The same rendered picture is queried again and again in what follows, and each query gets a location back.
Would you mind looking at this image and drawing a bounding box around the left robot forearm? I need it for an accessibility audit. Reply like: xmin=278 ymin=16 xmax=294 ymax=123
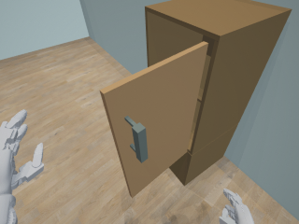
xmin=0 ymin=193 xmax=18 ymax=224

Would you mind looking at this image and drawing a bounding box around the robot right hand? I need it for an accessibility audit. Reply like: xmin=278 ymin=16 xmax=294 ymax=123
xmin=219 ymin=189 xmax=255 ymax=224

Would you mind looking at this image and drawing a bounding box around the handle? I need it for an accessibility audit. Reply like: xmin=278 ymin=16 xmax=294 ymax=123
xmin=124 ymin=116 xmax=149 ymax=163

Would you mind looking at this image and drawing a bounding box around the robot left hand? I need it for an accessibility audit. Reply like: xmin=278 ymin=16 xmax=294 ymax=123
xmin=0 ymin=109 xmax=44 ymax=194

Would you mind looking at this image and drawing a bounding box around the cupboard door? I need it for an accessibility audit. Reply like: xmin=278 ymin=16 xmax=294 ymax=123
xmin=100 ymin=41 xmax=208 ymax=198

